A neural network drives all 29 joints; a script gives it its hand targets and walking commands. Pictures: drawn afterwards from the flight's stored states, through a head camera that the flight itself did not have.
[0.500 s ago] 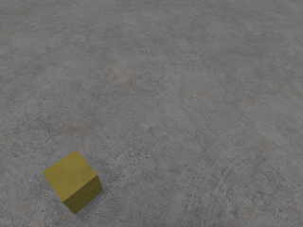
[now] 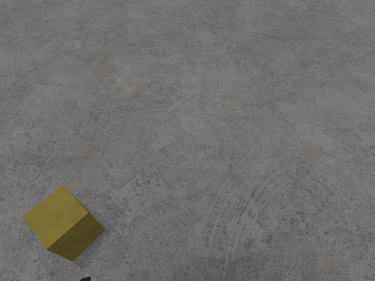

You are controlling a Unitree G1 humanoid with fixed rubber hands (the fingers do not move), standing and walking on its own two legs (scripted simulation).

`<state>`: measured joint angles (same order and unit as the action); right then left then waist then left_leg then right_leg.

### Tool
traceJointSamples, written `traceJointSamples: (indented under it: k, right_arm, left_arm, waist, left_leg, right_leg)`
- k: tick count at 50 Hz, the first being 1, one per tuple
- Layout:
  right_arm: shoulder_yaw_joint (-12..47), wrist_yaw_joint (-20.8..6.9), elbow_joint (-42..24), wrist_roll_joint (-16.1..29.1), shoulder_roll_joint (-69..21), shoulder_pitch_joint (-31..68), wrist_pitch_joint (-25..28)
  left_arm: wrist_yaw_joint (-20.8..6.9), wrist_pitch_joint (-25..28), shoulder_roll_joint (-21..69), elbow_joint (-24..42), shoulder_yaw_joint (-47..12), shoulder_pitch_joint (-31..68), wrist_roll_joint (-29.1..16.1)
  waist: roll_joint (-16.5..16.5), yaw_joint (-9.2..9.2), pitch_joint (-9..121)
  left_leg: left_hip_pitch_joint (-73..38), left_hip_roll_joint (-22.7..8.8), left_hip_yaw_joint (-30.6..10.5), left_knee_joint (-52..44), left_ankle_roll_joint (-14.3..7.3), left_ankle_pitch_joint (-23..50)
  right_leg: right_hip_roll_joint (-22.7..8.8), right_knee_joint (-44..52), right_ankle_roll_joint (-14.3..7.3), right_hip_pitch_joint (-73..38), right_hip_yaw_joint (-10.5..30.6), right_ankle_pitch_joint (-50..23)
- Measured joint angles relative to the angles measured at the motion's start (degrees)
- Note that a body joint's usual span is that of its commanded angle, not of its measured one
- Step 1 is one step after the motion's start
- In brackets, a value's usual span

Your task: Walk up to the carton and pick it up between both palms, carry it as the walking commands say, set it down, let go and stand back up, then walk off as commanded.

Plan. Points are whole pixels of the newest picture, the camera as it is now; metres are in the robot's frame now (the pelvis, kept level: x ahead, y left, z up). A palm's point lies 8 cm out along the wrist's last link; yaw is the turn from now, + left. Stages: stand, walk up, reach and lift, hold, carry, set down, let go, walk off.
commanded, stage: walk off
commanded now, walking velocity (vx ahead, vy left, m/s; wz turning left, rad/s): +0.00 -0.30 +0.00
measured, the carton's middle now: (67, 223) +0.47 +0.59 -0.64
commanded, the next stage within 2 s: stand in 1.94 s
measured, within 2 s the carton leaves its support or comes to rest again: neither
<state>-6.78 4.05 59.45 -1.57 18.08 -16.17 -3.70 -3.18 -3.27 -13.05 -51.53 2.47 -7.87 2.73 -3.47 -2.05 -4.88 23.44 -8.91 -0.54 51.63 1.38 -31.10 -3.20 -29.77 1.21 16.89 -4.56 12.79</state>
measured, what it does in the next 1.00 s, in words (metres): steps to the right: left foot, then right foot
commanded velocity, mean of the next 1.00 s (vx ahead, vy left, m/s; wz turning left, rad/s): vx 0.00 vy -0.30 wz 0.00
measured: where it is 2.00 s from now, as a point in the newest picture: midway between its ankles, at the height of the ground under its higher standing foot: outside the picture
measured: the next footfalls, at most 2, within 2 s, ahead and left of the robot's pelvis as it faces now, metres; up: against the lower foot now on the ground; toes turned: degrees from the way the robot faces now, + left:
left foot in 0.28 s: +0.03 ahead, -0.01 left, +0.00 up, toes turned +11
right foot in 0.70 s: +0.05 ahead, -0.39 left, +0.00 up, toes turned -5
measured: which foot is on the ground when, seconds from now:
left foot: up 0.00-0.26, down 0.28-0.70, up 0.72-1.00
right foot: down 0.00-0.28, up 0.30-0.68, down 0.70-1.00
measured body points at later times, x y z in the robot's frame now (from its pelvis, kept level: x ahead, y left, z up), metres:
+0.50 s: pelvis -0.01 -0.13 +0.01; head +0.03 -0.09 +0.46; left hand +0.06 +0.12 -0.15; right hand -0.02 -0.41 -0.10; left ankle -0.01 -0.02 -0.73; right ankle -0.01 -0.32 -0.63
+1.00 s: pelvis -0.01 -0.32 +0.00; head +0.01 -0.32 +0.45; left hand +0.05 -0.07 -0.14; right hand +0.05 -0.59 -0.14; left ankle -0.03 -0.25 -0.69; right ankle +0.01 -0.38 -0.73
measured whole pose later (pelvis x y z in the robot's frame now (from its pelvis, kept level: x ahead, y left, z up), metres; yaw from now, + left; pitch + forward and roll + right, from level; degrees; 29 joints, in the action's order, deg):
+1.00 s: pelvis -0.01 -0.32 +0.00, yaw +1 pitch +0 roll -1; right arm -4.2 4.6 57.1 -0.9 13.2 -11.5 -3.6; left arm 0.5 -3.3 -12.4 -52.1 0.7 -11.9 2.6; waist -0.4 1.5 -2.4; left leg 21.3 -1.1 9.1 49.7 -1.8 -28.6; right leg 2.4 -27.0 -5.3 15.2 -8.0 12.6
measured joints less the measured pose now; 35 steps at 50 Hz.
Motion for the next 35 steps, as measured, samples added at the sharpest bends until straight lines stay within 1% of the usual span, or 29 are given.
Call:
traceJointSamples:
  k: [1,3,4,6,8,11,13,14,15,16,17,19,20,22,24,26,27,30,32,34,35]
  right_arm:
    - [0.11,-0.03,-0.26,0.28,-0.12,0.58,-0.27]
    - [0.3,-0.21,-0.67,0.17,-0.45,1.79,-0.16]
    - [0.39,-0.28,-0.79,0.04,-0.69,2.27,-0.02]
    - [0.69,-0.28,-0.99,-0.01,-1.4,3.02,0.05]
    - [1.25,-0.07,-1.24,0.13,-2.46,3.75,-0.1]
    - [2.44,0.47,-1.71,0.54,-4.61,4.73,0.02]
    - [3.2,0.8,-1.86,0.78,-6.15,4.84,0.46]
    - [3.53,0.92,-2.03,0.7,-6.64,4.44,0.84]
    - [3.71,1.01,-2.05,0.35,-7.31,4.05,1.17]
    - [3.79,1.04,-2.07,0.06,-7.61,3.44,1.17]
    - [3.72,1.04,-1.92,-0.11,-7.62,2.67,1.12]
    - [3.48,0.79,-1.25,0.05,-7.28,0.86,1.15]
    - [3.38,0.65,-0.87,0.2,-6.96,0.06,1.32]
    - [3.1,0.4,-0.39,0.31,-6.25,-1.08,1.87]
    - [2.8,0.21,-0.18,0.21,-5.66,-1.75,2.51]
    - [2.39,0.1,-0.08,-0.02,-5.14,-2.15,2.93]
    - [2.13,0.07,-0.07,-0.16,-4.86,-2.26,3.03]
    - [1.19,-0.15,-0.06,-0.54,-3.92,-2.34,2.97]
    - [0.5,-0.29,-0.02,-0.71,-3.12,-2.2,2.78]
    - [-0.09,-0.3,0.0,-0.65,-2.17,-2.11,2.56]
    - [-0.22,-0.36,-0.1,-0.72,-1.75,-2.32,2.5]
  left_arm:
    - [0.39,0.1,0.21,-0.02,-0.33,-0.42,0.03]
    - [1.39,0.12,0.4,-0.14,-0.81,-1.31,-0.17]
    - [1.84,0.12,0.43,-0.21,-0.97,-1.68,-0.3]
    - [2.58,0.14,0.46,-0.33,-1.23,-2.24,-0.39]
    - [3.18,0.12,0.48,-0.53,-1.44,-2.67,-0.27]
    - [3.62,-0.15,0.43,-1.26,-1.65,-3.36,-0.13]
    - [3.58,-0.52,0.33,-2.04,-1.68,-4.07,-0.35]
    - [3.52,-0.66,0.28,-2.33,-1.68,-4.75,-0.66]
    - [3.41,-0.76,0.09,-2.73,-1.58,-5.3,-0.88]
    - [3.21,-1.09,0.14,-3.04,-1.43,-5.79,-0.64]
    - [2.83,-1.46,0.23,-3.12,-1.24,-6.04,-0.26]
    - [1.78,-1.6,0.05,-2.68,-0.51,-5.88,0.01]
    - [1.26,-1.46,-0.18,-2.37,-0.08,-5.68,0.11]
    - [0.53,-1.23,-0.87,-1.89,0.69,-5.32,0.2]
    - [0.2,-1.39,-1.63,-1.49,1.27,-4.9,-0.01]
    - [0.01,-1.69,-2.07,-1.03,1.41,-4.29,-0.37]
    - [-0.1,-1.83,-2.12,-0.74,1.3,-3.94,-0.55]
    - [-0.54,-2.19,-1.74,0.29,0.64,-2.56,-0.86]
    - [-0.62,-2.21,-1.33,0.96,0.43,-1.46,-0.87]
    - [-0.47,-1.8,-1.1,1.37,0.57,-0.59,-0.68]
    - [-0.39,-1.29,-1.27,1.45,0.75,-0.47,-0.41]
  waist:
    - [0.05,0.46,0.16]
    - [0.17,1.23,0.5]
    - [0.28,1.59,0.73]
    - [0.68,2.25,1.27]
    - [1.39,2.82,1.67]
    - [2.88,3.34,2.06]
    - [3.97,3.2,2.42]
    - [4.23,2.94,2.84]
    - [5.32,2.59,2.89]
    - [6.0,2.27,3.0]
    - [6.19,2.02,2.94]
    - [6.3,1.83,2.43]
    - [6.26,1.76,2.16]
    - [6.0,1.43,1.66]
    - [5.68,1.03,1.23]
    - [5.23,0.69,0.85]
    - [4.96,0.48,0.71]
    - [4.06,-0.34,0.44]
    - [3.3,-0.93,0.49]
    - [2.45,-1.19,0.68]
    - [2.39,-1.09,0.88]
  left_leg:
    - [1.92,2.23,-0.43,5.37,-0.92,-0.64]
    - [4.32,4.98,1.13,12.42,-1.62,1.15]
    - [4.78,5.66,2.62,13.98,-1.62,2.1]
    - [4.24,6.5,5.73,13.17,-1.62,2.81]
    - [2.23,7.1,8.14,8.4,-1.99,2.19]
    - [-2.26,7.63,9.79,-2.3,-3.19,2.61]
    - [-6.19,7.49,10.22,-11.31,-3.96,6.41]
    - [-8.82,7.06,10.14,-17.46,-4.25,10.06]
    - [-9.43,6.96,10.21,-18.99,-4.59,11.84]
    - [-9.16,6.62,10.28,-18.44,-4.82,12.12]
    - [-9.27,5.98,10.26,-18.43,-4.81,12.17]
    - [-10.42,4.69,10.02,-20.5,-4.09,13.17]
    - [-10.95,4.05,9.82,-21.8,-3.56,13.98]
    - [-11.46,2.63,9.32,-23.6,-2.48,15.4]
    - [-11.48,1.06,8.77,-24.38,-1.34,16.26]
    - [-11.32,-0.48,8.28,-24.74,-0.12,16.79]
    - [-11.19,-1.17,8.08,-24.84,0.49,17.02]
    - [-10.87,-2.77,7.62,-25.18,2.34,17.67]
    - [-10.46,-3.65,7.33,-25.22,3.8,18.05]
    - [-9.62,-4.59,6.91,-24.33,5.45,18.03]
    - [-8.61,-4.91,6.67,-22.45,5.51,17.29]
  right_leg:
    - [0.0,0.6,-0.6,-0.29,-0.16,0.26]
    - [0.51,2.38,-1.65,-1.21,-0.63,-0.25]
    - [0.94,3.06,-2.18,-1.59,-0.92,-0.59]
    - [1.99,3.7,-3.3,-2.05,-1.57,-0.84]
    - [3.17,3.52,-4.4,-2.16,-2.24,-0.6]
    - [5.21,2.58,-5.97,-1.96,-3.4,0.13]
    - [6.69,1.76,-6.88,-1.73,-4.39,0.72]
    - [7.58,0.75,-7.21,-1.25,-4.95,1.3]
    - [7.44,-2.1,-6.17,-0.13,-4.84,4.1]
    - [7.47,-7.31,-4.68,1.95,-3.48,8.16]
    - [7.93,-13.94,-3.42,4.5,-1.22,10.04]
    - [8.21,-25.54,-1.29,8.91,3.01,8.54]
    - [7.82,-29.51,-0.25,10.56,4.69,6.91]
    - [6.6,-34.87,1.77,12.93,7.56,4.44]
    - [5.1,-36.52,3.48,13.91,9.55,2.91]
    - [3.19,-33.25,4.8,13.32,10.01,1.82]
    - [2.13,-30.29,5.28,12.58,9.58,1.65]
    - [-0.76,-19.08,5.74,8.84,6.43,3.1]
    - [-1.46,-11.6,5.25,5.66,4.2,4.76]
    - [-1.29,-2.61,4.0,1.44,1.93,3.54]
    - [-1.12,1.84,3.24,-0.86,1.25,1.5]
